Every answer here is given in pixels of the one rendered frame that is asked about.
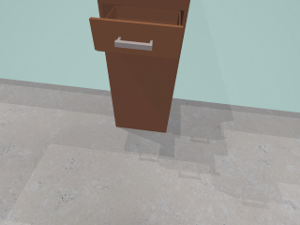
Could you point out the handle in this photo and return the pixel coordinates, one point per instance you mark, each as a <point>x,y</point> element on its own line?
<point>133,45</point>

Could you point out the drawer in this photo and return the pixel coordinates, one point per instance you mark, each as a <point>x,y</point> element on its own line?
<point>139,24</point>

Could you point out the cabinet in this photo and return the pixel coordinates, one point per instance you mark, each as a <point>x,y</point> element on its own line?
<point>142,86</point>

